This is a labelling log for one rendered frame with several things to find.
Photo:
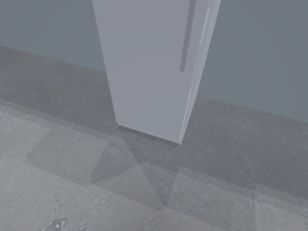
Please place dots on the fridge door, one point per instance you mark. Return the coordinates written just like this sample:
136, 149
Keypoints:
142, 44

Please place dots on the handle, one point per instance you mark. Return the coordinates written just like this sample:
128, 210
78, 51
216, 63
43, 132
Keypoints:
187, 34

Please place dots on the left robot hand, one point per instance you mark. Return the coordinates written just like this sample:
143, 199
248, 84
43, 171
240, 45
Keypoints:
56, 225

